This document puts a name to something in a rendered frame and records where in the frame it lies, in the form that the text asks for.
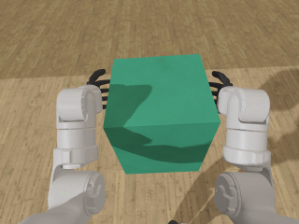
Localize robot right forearm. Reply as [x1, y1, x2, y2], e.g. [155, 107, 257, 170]
[217, 86, 276, 207]

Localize right robot hand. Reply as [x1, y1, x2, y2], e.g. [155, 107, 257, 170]
[208, 71, 233, 113]

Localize left robot hand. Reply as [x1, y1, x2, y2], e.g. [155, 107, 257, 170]
[86, 69, 110, 109]

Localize robot left forearm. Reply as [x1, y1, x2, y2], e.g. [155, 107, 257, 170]
[48, 84, 103, 205]

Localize carton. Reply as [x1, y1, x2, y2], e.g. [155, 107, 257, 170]
[103, 54, 221, 175]

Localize left robot upper arm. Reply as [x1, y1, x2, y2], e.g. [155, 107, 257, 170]
[18, 170, 107, 224]

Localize right robot upper arm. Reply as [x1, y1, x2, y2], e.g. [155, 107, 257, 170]
[214, 172, 299, 224]

